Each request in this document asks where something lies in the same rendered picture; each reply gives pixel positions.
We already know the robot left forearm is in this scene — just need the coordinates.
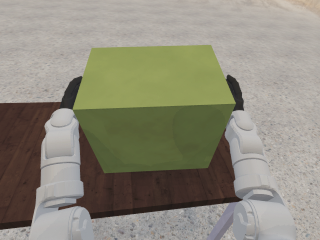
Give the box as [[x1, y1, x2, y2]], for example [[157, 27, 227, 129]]
[[28, 108, 84, 240]]

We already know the right robot upper arm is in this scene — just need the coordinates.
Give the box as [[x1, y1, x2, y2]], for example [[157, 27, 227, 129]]
[[232, 199, 296, 240]]

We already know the robot right forearm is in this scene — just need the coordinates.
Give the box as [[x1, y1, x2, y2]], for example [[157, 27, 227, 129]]
[[224, 110, 297, 239]]

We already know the left robot upper arm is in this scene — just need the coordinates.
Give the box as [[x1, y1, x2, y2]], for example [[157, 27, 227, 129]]
[[29, 206, 94, 240]]

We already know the carton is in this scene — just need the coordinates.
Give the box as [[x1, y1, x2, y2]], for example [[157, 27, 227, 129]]
[[72, 45, 236, 173]]

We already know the left robot hand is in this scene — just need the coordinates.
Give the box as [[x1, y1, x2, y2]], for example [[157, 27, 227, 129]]
[[59, 76, 83, 110]]

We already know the right robot hand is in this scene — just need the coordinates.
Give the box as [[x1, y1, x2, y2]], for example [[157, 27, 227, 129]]
[[226, 74, 244, 111]]

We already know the table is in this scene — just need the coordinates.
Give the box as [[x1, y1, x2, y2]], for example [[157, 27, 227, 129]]
[[0, 102, 243, 240]]

